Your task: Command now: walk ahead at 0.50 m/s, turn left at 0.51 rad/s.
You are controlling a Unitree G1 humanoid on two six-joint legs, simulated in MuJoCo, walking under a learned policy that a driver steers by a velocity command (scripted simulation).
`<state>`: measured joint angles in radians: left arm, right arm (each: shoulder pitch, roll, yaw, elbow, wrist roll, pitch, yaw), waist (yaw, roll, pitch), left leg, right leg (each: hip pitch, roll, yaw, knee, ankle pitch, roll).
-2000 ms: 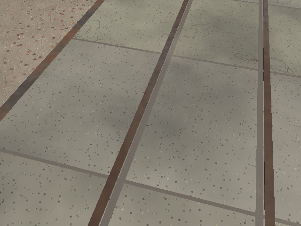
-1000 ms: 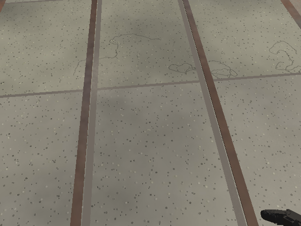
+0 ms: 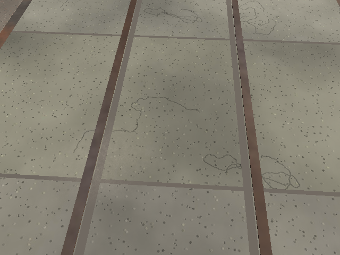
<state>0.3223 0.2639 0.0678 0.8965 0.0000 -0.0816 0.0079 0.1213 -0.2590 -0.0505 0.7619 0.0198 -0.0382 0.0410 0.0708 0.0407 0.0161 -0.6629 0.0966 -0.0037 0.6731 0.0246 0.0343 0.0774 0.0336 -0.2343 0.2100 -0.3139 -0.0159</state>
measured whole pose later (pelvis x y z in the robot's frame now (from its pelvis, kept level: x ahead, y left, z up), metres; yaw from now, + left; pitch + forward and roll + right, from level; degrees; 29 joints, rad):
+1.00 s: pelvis +0.33 +0.06 +0.00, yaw +6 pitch +1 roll +0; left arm 0.16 0.31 0.09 0.72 -0.02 0.04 0.03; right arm 0.22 -0.28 -0.07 0.75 -0.04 0.00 -0.03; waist 0.01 -0.04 0.03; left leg -0.27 -0.02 -0.05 0.51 -0.25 0.01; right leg -0.49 0.11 0.16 0.73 -0.37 0.00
